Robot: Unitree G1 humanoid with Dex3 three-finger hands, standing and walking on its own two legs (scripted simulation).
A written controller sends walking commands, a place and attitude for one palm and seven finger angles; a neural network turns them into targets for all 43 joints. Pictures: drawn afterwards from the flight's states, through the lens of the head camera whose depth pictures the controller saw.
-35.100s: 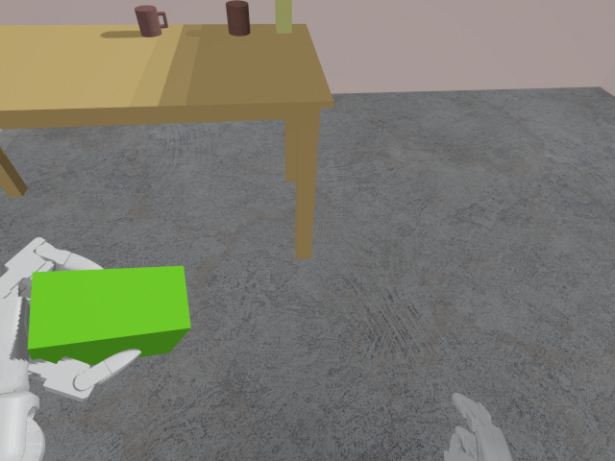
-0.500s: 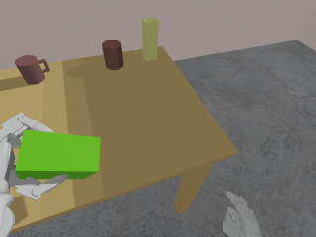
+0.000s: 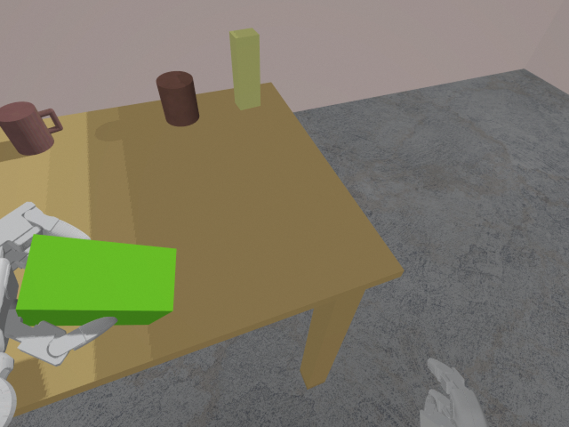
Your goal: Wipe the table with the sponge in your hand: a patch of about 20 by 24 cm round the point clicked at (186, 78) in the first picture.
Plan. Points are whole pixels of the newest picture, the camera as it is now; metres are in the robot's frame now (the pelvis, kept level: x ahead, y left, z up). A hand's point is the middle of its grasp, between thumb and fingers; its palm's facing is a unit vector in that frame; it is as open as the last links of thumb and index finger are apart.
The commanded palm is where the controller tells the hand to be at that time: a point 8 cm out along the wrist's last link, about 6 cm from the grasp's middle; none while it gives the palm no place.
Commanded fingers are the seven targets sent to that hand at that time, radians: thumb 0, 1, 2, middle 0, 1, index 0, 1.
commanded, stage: shuffle to correct the standing spot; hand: left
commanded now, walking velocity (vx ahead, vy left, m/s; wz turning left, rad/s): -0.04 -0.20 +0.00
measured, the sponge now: (122, 287) +0.23 +0.20 +0.14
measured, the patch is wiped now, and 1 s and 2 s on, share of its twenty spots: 0.00 0.00 0.00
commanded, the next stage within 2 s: none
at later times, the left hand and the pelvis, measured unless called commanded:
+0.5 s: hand (46, 286) +0.21 +0.25 +0.17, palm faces +0.32 -0.85 -0.42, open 10.5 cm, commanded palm +0.15 +0.29 +0.19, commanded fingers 0.00 0.10 1.30 -1.20 -1.60 -1.20 -1.60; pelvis +0.00 +0.01 +0.00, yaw +1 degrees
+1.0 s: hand (55, 279) +0.22 +0.25 +0.17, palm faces +0.31 -0.85 -0.43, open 10.5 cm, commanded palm +0.16 +0.29 +0.19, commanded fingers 0.00 0.10 1.30 -1.20 -1.60 -1.20 -1.60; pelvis +0.00 +0.01 +0.00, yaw +1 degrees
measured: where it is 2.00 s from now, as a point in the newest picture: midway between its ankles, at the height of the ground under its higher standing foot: outside the picture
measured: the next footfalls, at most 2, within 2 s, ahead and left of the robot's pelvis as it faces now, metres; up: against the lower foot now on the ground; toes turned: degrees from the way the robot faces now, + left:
none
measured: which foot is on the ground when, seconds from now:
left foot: down 0.00-1.00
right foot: down 0.00-1.00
